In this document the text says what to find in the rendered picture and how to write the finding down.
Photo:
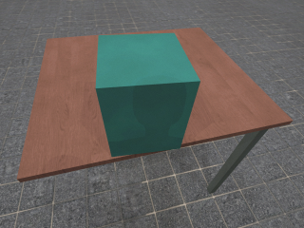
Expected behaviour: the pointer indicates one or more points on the table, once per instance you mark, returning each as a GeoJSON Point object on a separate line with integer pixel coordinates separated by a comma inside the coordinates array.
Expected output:
{"type": "Point", "coordinates": [66, 130]}

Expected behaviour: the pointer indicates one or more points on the carton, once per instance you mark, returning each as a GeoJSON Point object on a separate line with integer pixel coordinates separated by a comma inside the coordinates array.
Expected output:
{"type": "Point", "coordinates": [146, 88]}

